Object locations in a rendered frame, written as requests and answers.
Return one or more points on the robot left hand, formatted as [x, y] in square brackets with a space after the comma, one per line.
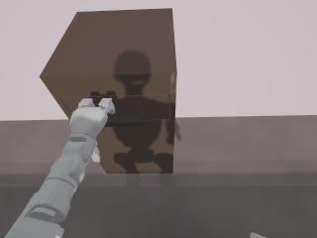
[89, 120]

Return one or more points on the left robot forearm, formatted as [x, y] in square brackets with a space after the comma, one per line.
[52, 202]

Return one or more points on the robot left upper arm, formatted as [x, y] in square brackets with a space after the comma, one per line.
[31, 227]

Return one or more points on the handle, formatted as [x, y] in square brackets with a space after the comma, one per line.
[126, 121]

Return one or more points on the cabinet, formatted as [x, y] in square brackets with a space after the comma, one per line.
[116, 53]

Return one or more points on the drawer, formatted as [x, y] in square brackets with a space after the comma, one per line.
[156, 106]

